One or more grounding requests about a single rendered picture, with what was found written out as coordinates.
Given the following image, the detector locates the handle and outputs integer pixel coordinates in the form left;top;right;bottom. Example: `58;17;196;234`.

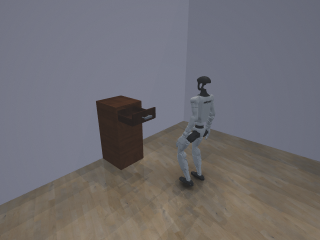
142;115;153;120

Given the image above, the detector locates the right robot upper arm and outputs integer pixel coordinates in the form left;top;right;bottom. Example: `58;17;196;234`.
209;94;216;117

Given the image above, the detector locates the right robot shin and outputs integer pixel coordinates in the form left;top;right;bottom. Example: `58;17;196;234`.
192;149;202;176

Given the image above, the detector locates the cabinet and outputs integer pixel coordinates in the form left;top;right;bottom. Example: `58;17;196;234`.
96;95;144;170

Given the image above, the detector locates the left robot forearm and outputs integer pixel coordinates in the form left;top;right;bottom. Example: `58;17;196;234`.
182;116;195;138

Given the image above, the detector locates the left robot thigh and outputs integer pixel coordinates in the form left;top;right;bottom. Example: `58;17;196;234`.
177;131;198;159

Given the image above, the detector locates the left robot hand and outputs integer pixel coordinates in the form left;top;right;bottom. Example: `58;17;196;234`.
176;136;186;151

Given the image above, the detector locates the drawer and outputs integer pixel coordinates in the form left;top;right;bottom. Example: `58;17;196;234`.
117;106;156;127

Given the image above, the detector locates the left robot upper arm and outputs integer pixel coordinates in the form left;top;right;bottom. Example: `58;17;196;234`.
190;96;200;122

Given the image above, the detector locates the right robot forearm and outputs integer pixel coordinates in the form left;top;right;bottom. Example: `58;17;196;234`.
205;115;215;129

